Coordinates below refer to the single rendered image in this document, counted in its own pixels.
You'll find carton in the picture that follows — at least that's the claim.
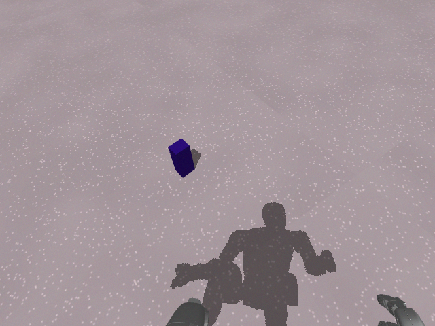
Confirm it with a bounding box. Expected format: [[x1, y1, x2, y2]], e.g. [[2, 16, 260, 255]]
[[168, 139, 195, 178]]

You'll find right robot hand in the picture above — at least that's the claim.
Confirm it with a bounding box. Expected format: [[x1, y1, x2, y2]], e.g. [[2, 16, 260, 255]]
[[377, 294, 425, 326]]

